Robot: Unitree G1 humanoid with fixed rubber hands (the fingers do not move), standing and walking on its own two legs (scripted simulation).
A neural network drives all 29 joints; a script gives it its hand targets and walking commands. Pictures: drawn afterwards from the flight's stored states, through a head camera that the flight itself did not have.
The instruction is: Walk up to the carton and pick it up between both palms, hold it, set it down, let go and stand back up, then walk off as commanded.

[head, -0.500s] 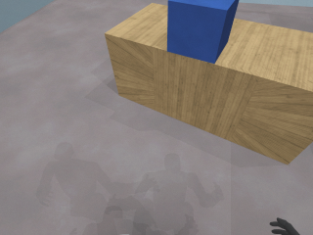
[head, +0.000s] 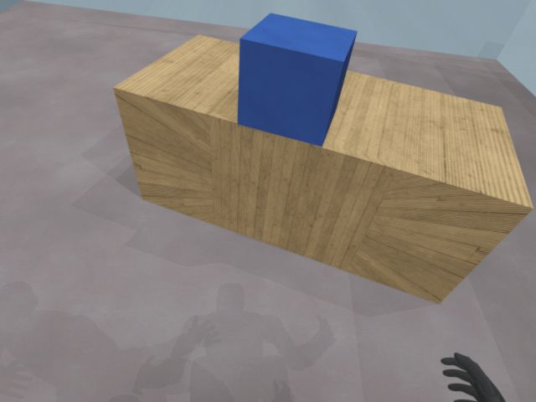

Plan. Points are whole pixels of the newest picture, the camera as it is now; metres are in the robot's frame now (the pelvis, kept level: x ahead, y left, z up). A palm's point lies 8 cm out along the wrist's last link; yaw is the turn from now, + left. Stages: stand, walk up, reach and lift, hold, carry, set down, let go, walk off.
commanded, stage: walk up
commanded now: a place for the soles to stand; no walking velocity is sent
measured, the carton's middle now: (295, 78) +1.10 -0.11 -0.01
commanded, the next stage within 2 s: none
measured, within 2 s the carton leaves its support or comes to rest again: neither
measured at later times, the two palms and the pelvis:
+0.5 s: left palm (30, 391) +0.18 +0.32 -0.06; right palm out of the picture +0.17 -0.35 -0.10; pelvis +0.08 -0.01 -0.01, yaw -10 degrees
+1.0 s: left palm (76, 294) +0.35 +0.34 -0.11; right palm out of the picture +0.15 -0.29 -0.03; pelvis +0.17 +0.06 -0.01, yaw -18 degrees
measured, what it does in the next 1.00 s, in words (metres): walks ahead, turning right: right foot, then left foot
